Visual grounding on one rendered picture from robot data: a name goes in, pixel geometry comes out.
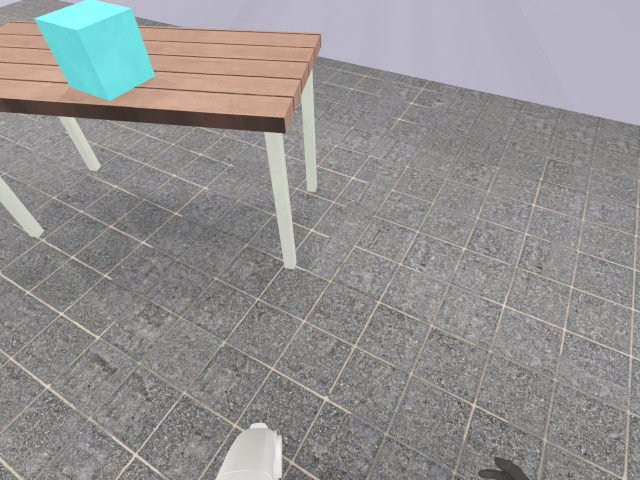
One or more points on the left robot thigh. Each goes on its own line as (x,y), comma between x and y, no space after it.
(256,454)

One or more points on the carton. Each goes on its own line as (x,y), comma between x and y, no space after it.
(98,47)

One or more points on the table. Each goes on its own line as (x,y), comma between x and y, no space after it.
(216,78)

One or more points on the right robot hand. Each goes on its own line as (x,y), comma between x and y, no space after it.
(509,471)

